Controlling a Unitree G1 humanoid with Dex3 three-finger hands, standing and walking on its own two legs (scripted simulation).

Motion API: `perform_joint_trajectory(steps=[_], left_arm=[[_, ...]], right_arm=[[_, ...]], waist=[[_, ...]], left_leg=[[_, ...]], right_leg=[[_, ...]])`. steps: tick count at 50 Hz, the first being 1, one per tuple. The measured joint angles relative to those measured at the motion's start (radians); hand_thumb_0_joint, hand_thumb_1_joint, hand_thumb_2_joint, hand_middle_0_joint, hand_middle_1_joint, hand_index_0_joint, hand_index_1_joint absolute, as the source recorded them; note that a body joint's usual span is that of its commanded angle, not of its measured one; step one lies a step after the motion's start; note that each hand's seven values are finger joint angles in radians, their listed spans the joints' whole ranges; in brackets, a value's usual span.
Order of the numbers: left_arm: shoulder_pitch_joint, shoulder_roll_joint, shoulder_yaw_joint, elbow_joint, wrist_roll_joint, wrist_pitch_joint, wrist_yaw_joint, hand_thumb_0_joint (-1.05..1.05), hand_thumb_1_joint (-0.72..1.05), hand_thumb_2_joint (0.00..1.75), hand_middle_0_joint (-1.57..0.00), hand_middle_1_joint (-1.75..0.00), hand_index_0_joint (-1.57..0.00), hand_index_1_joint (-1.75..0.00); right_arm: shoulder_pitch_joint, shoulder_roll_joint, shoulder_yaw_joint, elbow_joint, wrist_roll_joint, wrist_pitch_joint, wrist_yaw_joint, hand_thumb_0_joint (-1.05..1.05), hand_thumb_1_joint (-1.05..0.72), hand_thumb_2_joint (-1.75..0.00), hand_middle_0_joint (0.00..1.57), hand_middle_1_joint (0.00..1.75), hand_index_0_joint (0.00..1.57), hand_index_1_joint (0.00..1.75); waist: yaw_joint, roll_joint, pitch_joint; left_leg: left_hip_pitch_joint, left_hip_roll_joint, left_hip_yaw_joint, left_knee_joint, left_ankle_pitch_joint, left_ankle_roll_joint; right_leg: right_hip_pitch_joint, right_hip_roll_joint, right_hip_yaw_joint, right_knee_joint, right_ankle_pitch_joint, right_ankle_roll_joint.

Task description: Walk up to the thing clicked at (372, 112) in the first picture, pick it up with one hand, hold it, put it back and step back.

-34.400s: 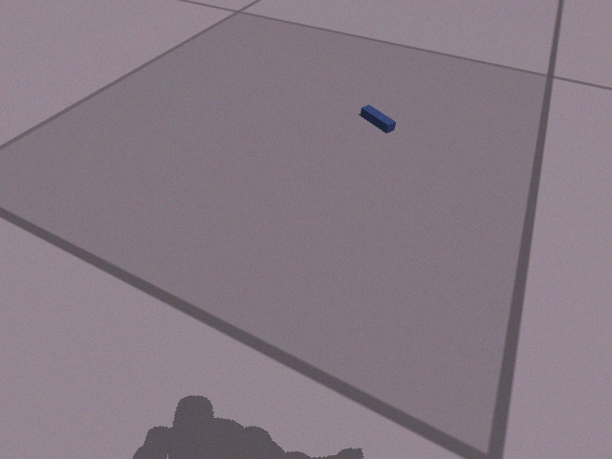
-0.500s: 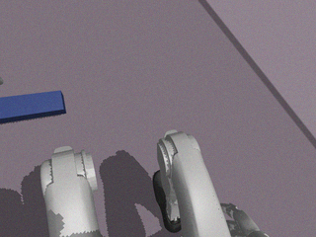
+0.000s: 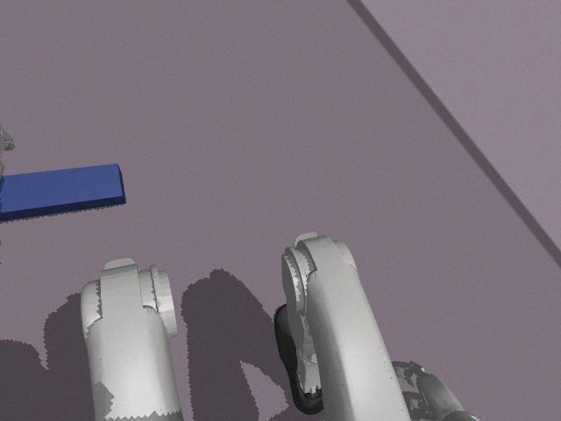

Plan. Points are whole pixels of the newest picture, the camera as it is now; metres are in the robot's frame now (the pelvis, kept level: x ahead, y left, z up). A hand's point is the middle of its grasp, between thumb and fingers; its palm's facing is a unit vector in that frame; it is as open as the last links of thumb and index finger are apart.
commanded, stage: rise first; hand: left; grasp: from above
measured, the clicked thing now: (51, 192) +0.46 +0.31 -0.29
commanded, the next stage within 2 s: approach in 0.24 s
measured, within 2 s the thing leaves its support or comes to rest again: neither
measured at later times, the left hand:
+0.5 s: hand out of the picture +0.42 +0.34 -0.17, palm faces -0.45 -0.07 -0.89, open 14.2 cm
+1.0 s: hand (22, 178) +0.45 +0.31 -0.17, palm faces -0.45 -0.09 -0.89, open 14.1 cm
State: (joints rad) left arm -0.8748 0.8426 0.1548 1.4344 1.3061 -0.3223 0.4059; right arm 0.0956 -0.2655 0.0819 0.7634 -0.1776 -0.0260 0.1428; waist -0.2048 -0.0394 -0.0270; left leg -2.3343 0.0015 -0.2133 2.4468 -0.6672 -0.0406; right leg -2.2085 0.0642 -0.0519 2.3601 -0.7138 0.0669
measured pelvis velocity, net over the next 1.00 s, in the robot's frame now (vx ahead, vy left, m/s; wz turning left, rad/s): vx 0.00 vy -0.01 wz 0.00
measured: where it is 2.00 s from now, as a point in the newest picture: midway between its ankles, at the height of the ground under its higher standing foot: (233, 393)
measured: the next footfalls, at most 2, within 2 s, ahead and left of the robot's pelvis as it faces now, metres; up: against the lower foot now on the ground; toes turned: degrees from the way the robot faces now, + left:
none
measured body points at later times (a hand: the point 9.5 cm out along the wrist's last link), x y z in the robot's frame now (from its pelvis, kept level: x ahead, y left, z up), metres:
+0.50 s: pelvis +0.00 +0.00 +0.00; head +0.22 +0.10 +0.38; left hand +0.44 +0.34 -0.12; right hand +0.07 -0.27 -0.10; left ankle +0.08 +0.14 -0.29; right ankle +0.10 -0.14 -0.29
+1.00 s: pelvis +0.00 -0.01 +0.00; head +0.24 +0.06 +0.37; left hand +0.47 +0.31 -0.12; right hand +0.04 -0.27 -0.11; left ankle +0.08 +0.14 -0.29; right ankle +0.10 -0.14 -0.29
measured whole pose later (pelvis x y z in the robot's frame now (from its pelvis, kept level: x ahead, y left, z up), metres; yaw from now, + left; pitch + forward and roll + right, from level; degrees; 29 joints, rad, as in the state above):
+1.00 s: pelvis +0.00 -0.01 +0.00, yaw +0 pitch +32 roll -8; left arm -0.96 0.80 0.14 1.50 1.22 -0.16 0.40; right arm 0.15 -0.28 0.13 0.74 -0.17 -0.07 0.15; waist -0.28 -0.01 0.01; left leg -2.35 0.02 -0.21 2.44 -0.66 -0.05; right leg -2.25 0.08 -0.05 2.36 -0.69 0.08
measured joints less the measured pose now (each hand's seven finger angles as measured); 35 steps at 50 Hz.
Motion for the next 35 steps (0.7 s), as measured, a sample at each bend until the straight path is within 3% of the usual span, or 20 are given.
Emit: perform_joint_trajectory(steps=[8,23,31,35], left_arm=[[-0.014,0.008,0.005,0.012,0.008,0.009,0.005,0.00,-0.59,1.06,-0.08,-1.01,-0.06,-1.03],[-0.015,0.004,-0.032,0.011,-0.009,0.008,-0.016,0.00,-0.58,1.05,-0.08,-1.03,-0.07,-1.04],[-0.051,-0.066,-0.112,-0.003,0.006,0.033,0.034,0.00,-0.56,1.02,-0.08,-1.05,-0.08,-1.05],[-0.104,-0.091,-0.103,0.057,0.023,0.073,0.078,0.00,-0.55,1.02,-0.08,-1.05,-0.08,-1.05]], right_arm=[[0.002,-0.002,0.002,-0.003,0.003,-0.004,-0.004,0.00,-0.91,-0.90,0.21,0.30,0.20,0.30],[0.023,0.002,0.013,0.002,0.002,-0.011,-0.003,0.01,-0.91,-0.90,0.21,0.30,0.20,0.30],[0.030,0.009,0.006,0.006,0.005,-0.024,-0.003,0.01,-0.91,-0.90,0.21,0.30,0.20,0.30],[0.023,0.004,0.016,-0.007,0.002,-0.037,-0.001,0.00,-0.91,-0.90,0.21,0.30,0.20,0.30]], waist=[[-0.007,0.000,-0.001],[-0.010,0.000,0.006],[-0.024,-0.007,-0.013],[-0.055,0.001,-0.017]], left_leg=[[-0.006,-0.002,0.001,0.001,0.011,0.000],[-0.012,-0.001,-0.001,0.001,0.014,0.003],[-0.013,-0.001,0.006,-0.007,0.010,0.001],[-0.018,0.002,0.006,-0.013,0.014,0.000]], right_leg=[[-0.006,-0.001,0.000,0.002,0.009,-0.005],[-0.010,0.001,-0.002,-0.002,0.014,0.000],[-0.015,-0.003,0.003,-0.004,0.010,-0.010],[-0.024,-0.001,0.002,-0.009,0.017,-0.012]])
